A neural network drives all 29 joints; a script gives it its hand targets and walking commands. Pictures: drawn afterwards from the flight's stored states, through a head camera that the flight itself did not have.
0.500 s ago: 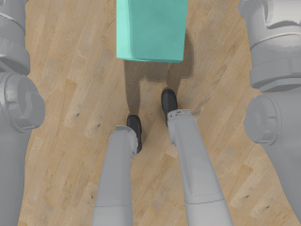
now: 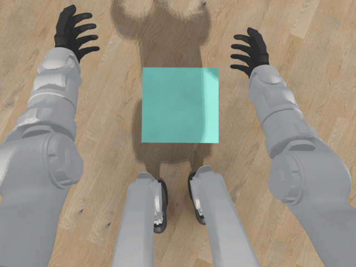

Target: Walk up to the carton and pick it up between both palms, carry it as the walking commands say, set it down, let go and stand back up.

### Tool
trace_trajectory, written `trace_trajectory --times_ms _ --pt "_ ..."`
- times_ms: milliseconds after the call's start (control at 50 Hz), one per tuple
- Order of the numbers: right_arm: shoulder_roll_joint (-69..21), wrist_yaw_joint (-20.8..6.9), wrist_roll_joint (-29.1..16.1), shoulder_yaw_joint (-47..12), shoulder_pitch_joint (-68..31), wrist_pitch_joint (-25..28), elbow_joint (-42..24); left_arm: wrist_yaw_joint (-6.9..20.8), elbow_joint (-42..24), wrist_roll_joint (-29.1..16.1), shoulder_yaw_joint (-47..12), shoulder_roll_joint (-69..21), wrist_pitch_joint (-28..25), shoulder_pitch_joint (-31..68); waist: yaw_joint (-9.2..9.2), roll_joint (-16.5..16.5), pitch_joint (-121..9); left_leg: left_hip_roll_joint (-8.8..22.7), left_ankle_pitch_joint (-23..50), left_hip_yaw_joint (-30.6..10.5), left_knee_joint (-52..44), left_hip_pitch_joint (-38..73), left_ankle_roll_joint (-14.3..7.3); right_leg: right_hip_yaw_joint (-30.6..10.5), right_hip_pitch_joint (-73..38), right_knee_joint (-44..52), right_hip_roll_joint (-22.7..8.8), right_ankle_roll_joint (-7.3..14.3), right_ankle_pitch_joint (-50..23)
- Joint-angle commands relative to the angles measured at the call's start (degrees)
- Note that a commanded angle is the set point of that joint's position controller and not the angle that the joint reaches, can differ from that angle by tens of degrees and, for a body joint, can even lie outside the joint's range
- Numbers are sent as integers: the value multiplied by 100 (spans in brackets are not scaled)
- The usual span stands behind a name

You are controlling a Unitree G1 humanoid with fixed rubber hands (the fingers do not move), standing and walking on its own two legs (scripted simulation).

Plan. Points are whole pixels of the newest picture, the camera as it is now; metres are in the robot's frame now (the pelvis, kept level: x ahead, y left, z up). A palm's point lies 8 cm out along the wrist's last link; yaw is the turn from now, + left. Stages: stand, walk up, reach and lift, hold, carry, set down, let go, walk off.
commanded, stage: reach and lift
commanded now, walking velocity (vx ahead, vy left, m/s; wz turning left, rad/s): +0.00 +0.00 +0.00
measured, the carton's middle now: (179, 111) +0.46 -0.02 -0.42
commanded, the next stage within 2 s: none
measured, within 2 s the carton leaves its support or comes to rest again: leaves its support in 1.86 s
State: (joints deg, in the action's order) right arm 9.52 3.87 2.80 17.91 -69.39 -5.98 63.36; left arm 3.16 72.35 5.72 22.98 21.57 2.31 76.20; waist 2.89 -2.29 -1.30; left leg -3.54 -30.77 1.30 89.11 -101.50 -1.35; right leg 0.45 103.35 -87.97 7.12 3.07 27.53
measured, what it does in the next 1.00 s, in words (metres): lowers itself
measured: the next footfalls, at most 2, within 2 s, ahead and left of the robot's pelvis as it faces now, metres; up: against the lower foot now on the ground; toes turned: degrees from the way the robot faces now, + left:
none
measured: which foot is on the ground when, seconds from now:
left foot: down 0.00-1.00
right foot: down 0.00-1.00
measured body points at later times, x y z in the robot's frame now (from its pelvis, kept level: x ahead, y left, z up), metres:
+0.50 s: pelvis +0.00 +0.05 -0.10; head +0.38 +0.04 +0.14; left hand +0.50 +0.18 -0.31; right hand +0.48 -0.20 -0.31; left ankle +0.06 +0.11 -0.52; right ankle +0.07 -0.07 -0.51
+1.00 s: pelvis -0.07 +0.00 -0.20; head +0.29 -0.01 +0.06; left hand +0.44 +0.23 -0.38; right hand +0.45 -0.19 -0.39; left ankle +0.06 +0.10 -0.53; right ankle +0.06 -0.07 -0.53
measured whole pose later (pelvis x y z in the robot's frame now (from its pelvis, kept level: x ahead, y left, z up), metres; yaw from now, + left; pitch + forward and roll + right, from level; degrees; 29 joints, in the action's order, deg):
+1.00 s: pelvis -0.07 +0.00 -0.20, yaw +1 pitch +33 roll +3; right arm 19.7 6.4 -12.4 7.8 -77.3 -2.7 65.2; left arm -6.9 60.3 -8.4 8.6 23.0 3.7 72.2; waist 0.5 1.4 22.9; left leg -2.9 -30.1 4.8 125.1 -128.1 -0.9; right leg 5.6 129.8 -126.0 2.0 5.6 28.9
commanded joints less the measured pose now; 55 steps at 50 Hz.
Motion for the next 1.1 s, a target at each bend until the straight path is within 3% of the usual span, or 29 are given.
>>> trace_trajectory --times_ms 0,40,100,140,200,240,260,300,340,360,380,400,420,460,480,520,540,560,620,680,720,740,800,860,900,940,960,1040,1080 --pt "1356 41 968 1268 450 649 -1434 -246 -705 -261 -638 -1031 -64 -969 834 -421 -5139 128 3052 -874 -171 1744 412 -103 -2330 -67 -242 -369 -2867" --pt "1764 -33 530 1313 29 898 -2647 -515 -2264 -789 -1167 -1006 -177 -132 894 -819 -6472 400 5570 -1435 325 3613 461 -99 -1052 -304 -244 -218 -3237" --pt "2091 -176 -647 509 -607 997 -4032 -1013 -4498 -1481 -1865 -458 -202 889 638 -1023 -8590 540 7283 -2050 861 5851 520 -207 -241 -742 -290 -73 -3182" --pt "2365 -372 -856 201 -362 755 -3303 -1202 -4905 -1273 -1687 -80 14 1347 471 -1025 -8652 536 6735 -2190 1188 6724 689 -54 861 -1037 -422 -186 -2242" --pt "2774 -449 -1191 -92 -828 176 -4222 -1520 -6438 -917 -1521 620 552 1418 327 -154 -11183 69 3419 -1288 1072 5970 619 103 -1996 -1444 -553 -355 -1913" --pt "2432 -522 -1433 -504 -734 81 -3724 -1547 -5626 -787 -1503 314 761 693 105 -122 -10551 112 2306 -1091 1058 5084 494 30 -2064 -1612 -675 -508 -1902" --pt "2207 -554 -1672 -640 -636 47 -4089 -1492 -5908 -897 -1536 103 739 502 -51 -364 -10689 52 3307 -839 1177 5195 519 -2 -2559 -1695 -614 -485 -2726" --pt "1930 -556 -1304 -532 -48 8 -4059 -1367 -5324 -852 -1609 -141 653 -86 19 -207 -9422 248 5159 -1278 1333 4293 519 -299 -2918 -1886 -460 -294 -4219" --pt "2211 -536 -930 46 641 83 -3105 -1290 -4712 -1110 -2143 -927 714 -696 639 -983 -7875 315 7066 -2077 1506 6314 555 45 -76 -1974 -319 -256 -3054" --pt "2464 -526 -726 214 998 46 -1998 -1207 -3828 -1096 -2167 -929 789 -974 848 -1336 -6506 372 5673 -2045 1396 5942 595 115 1083 -1719 -374 -172 -1554" --pt "2119 -581 -570 177 1081 20 -775 -1115 -2931 -855 -1909 -1019 765 -788 659 -1385 -4959 320 4078 -1809 1349 4846 709 6 1753 -1807 -532 -168 -842" --pt "2267 -604 -406 360 1035 33 -1100 -1060 -3190 -906 -1882 -1101 778 -593 930 -1067 -5417 176 3468 -1444 1492 4496 685 -32 878 -1726 -513 -154 -1018" --pt "2451 -584 -164 653 1187 66 -494 -1049 -2852 -935 -2024 -1107 761 -616 1169 -958 -4929 126 2507 -1230 1528 3436 708 44 632 -1872 -502 -119 -963" --pt "2844 -370 -160 910 815 554 -1932 -1103 -3950 -1083 -1986 -514 263 -249 1274 -498 -6330 40 3334 -1015 1905 2839 666 -65 -841 -2204 -479 -152 -2797" --pt "2577 -260 53 933 663 785 -1512 -1056 -2955 -1116 -1787 -645 19 -375 1174 -239 -5105 186 3610 -1100 1819 1758 616 -171 -362 -2084 -511 -157 -3062" --pt "2319 -218 -93 853 295 1107 -2371 -1037 -3334 -1398 -1730 -725 -242 -269 1118 -80 -5634 325 5012 -1526 1754 2199 370 -436 -360 -2059 -567 -246 -3626" --pt "2181 -284 -115 781 403 1177 -924 -1003 -1970 -1262 -1635 -937 -245 -324 1027 -168 -3499 306 3964 -1480 1852 1316 293 -472 1200 -2033 -577 -214 -2503" --pt "2110 -283 -393 520 -213 1081 -1983 -998 -2654 -1265 -1515 -593 -133 -206 761 100 -4939 -29 3027 -1156 1814 765 310 -637 -835 -2206 -620 -212 -3037" --pt "1690 -440 -1018 -263 -886 904 -822 -912 -1304 -1242 -1476 -451 -29 122 106 752 -3108 -23 615 -597 1979 -1179 102 -480 -202 -2373 -795 -332 -1112" --pt "1124 -420 -1587 -929 -1148 859 -1381 -942 -1644 -1175 -1148 -104 -254 116 -681 843 -4603 8 1217 -219 2213 -1072 28 -528 -1367 -2539 -745 -456 -1929" --pt "828 -364 -1791 -1302 -924 808 -1562 -1003 -1716 -1029 -1027 39 -358 -99 -854 992 -5221 -45 2313 -331 2326 -514 -29 -565 -1803 -2783 -591 -580 -3284" --pt "982 -335 -1834 -1274 -810 765 -1315 -1001 -1761 -1007 -1072 110 -343 188 -589 811 -5148 -37 2725 -534 2476 46 -75 -570 -1387 -2803 -509 -604 -3439" --pt "1154 -252 -1855 -1383 -986 455 -219 -1022 -1605 -799 -1011 589 -160 613 -764 414 -4549 72 1156 -262 2496 -45 55 -436 -508 -2695 -582 -574 -1287" --pt "1781 136 -1549 -880 -1232 419 -34 -1041 -1936 -1098 -1175 896 -54 1342 -206 86 -4848 179 281 -139 2655 17 179 -404 -819 -2577 -633 -433 -499" --pt "2313 464 -1333 -492 -1671 533 -657 -1015 -2603 -1597 -1525 863 -121 2093 497 -55 -5482 237 239 -149 2818 125 232 -446 -1437 -2490 -635 -364 -629" --pt "2459 687 -1335 -506 -2478 569 -1181 -887 -3011 -2318 -2257 555 3 3070 906 -116 -6139 251 -49 -175 2879 157 210 -447 -2055 -2480 -711 -198 -574" --pt "2154 704 -1577 -776 -2988 540 -1526 -813 -3208 -2546 -2522 407 90 3315 657 -54 -6022 284 -145 -207 2802 194 181 -471 -2135 -2434 -702 -165 -450" --pt "923 422 -2070 -1778 -3448 158 -1060 -500 -2805 -2939 -3337 -363 352 3637 541 -52 -5545 337 -246 -287 2776 114 61 -571 -2341 -2466 -681 -57 -374" --pt "982 217 -1954 -1816 -3157 98 -567 -600 -1939 -2621 -2792 -126 378 2953 127 204 -4690 257 117 -211 2853 -6 -1 -583 -1909 -2568 -711 -152 -481"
